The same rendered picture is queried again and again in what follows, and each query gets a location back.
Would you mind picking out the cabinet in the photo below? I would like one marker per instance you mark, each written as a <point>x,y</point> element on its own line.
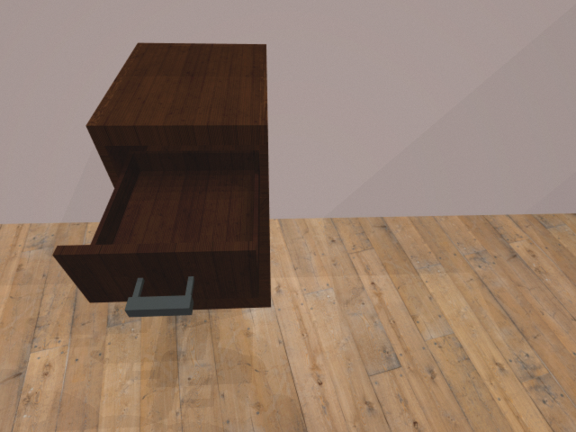
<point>191,97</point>

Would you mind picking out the drawer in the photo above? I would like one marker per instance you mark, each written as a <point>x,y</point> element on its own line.
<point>174,214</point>

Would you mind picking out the handle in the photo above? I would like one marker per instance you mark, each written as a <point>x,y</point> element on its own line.
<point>153,306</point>

